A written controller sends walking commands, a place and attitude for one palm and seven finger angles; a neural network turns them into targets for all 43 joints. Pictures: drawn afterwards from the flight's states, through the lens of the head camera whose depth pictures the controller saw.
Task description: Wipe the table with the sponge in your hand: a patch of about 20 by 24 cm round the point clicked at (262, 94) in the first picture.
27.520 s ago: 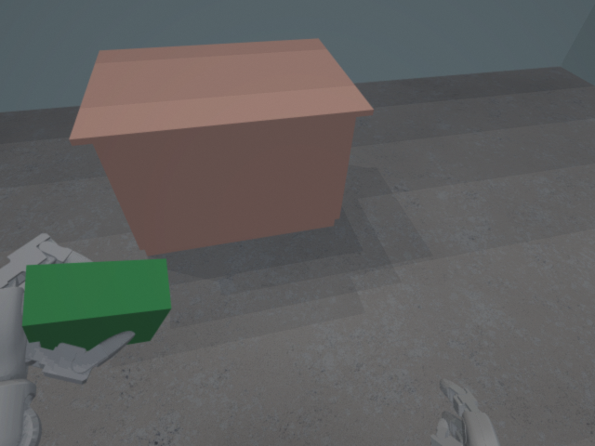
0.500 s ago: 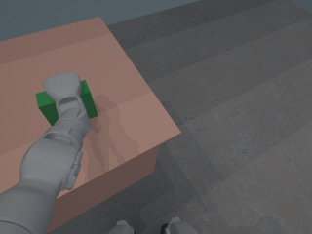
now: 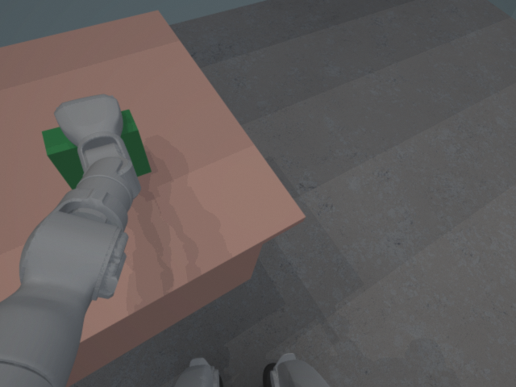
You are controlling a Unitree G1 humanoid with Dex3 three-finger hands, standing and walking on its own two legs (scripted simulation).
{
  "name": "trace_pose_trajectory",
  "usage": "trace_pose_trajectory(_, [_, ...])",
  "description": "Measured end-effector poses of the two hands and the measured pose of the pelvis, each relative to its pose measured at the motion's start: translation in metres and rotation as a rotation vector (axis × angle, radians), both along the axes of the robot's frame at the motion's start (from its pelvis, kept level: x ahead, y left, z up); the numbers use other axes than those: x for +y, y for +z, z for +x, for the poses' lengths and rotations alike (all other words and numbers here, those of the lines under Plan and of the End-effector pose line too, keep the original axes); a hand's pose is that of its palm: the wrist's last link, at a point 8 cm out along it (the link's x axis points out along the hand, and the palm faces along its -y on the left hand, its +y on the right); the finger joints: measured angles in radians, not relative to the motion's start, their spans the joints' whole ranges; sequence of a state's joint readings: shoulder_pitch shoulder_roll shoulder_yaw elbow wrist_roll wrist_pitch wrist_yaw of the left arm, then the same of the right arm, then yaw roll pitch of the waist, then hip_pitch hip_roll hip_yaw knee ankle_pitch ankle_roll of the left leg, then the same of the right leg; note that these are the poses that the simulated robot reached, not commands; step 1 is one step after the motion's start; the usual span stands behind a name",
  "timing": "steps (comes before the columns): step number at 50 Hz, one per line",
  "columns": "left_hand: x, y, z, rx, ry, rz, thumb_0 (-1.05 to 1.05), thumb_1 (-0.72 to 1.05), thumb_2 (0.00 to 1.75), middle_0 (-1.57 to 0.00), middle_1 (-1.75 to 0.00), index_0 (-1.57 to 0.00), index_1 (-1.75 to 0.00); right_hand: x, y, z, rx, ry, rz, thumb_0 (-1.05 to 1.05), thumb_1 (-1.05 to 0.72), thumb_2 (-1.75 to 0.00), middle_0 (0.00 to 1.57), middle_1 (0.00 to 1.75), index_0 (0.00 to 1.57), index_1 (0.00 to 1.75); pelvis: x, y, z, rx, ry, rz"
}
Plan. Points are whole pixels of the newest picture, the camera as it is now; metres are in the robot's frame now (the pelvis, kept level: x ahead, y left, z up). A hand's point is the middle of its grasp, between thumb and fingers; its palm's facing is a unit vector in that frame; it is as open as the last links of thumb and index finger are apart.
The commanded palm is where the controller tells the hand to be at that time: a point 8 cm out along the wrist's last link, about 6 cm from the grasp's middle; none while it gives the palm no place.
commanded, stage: wipe back along the third lane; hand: left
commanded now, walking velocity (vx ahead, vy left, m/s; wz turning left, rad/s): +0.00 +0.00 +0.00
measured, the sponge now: (105, 160) +0.50 +0.23 -0.03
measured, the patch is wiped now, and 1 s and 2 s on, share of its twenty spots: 1.00 1.00 1.00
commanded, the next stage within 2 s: slide back across to the middle lane in 1.70 s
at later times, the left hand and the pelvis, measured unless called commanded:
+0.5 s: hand (112, 164) +0.47 +0.20 +0.01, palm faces -0.07 +0.01 -1.00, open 9.6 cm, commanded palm +0.43 +0.18 +0.03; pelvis +0.03 -0.01 +0.02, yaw +1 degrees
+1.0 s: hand (121, 188) +0.42 +0.18 +0.01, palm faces -0.07 +0.00 -1.00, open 9.6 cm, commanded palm +0.38 +0.16 +0.03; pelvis +0.02 -0.02 +0.03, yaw +2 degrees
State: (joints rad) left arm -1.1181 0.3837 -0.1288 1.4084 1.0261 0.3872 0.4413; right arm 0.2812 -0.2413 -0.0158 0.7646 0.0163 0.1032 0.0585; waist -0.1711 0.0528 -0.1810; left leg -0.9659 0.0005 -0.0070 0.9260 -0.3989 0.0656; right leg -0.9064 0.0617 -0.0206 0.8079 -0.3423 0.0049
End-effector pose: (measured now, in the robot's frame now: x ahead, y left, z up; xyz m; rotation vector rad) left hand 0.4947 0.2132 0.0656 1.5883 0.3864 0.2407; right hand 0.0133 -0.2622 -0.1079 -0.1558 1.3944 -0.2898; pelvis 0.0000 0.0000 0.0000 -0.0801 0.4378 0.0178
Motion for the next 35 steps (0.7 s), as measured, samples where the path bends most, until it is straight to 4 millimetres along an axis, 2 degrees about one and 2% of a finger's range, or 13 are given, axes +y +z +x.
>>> trace_pose_trajectory(6, [-0.002,0.0,-0.006,-0.018,-0.011,0.005,0.0,-0.47,1.1,-0.77,-1.41,-0.76,-1.44,0.004,-0.001,0.005,0.016,0.0,0.023,0.0,-0.9,-0.9,0.2,0.3,0.2,0.3,0.0,0.003,0.004,-0.012,0.002,0.001])
trace_pose_trajectory(11, [-0.006,0.0,-0.013,-0.014,-0.015,-0.004,0.0,-0.46,1.1,-0.75,-1.43,-0.75,-1.45,0.006,0.001,0.019,0.006,0.008,0.043,0.0,-0.9,-0.9,0.2,0.3,0.2,0.3,-0.001,0.008,0.011,-0.029,0.002,0.006])
trace_pose_trajectory(28, [-0.024,0.001,-0.052,-0.025,-0.043,-0.021,0.0,-0.45,1.1,-0.74,-1.44,-0.73,-1.47,0.006,0.011,0.104,-0.13,0.093,0.082,0.0,-0.9,-0.9,0.2,0.3,0.2,0.3,-0.008,0.023,0.029,-0.106,0.011,0.028])
trace_pose_trajectory(35, [-0.029,0.001,-0.065,-0.014,-0.033,-0.026,0.0,-0.45,1.1,-0.74,-1.44,-0.73,-1.47,0.006,0.017,0.127,-0.182,0.121,0.083,0.0,-0.9,-0.9,0.2,0.3,0.2,0.3,-0.012,0.027,0.027,-0.131,0.017,0.036])
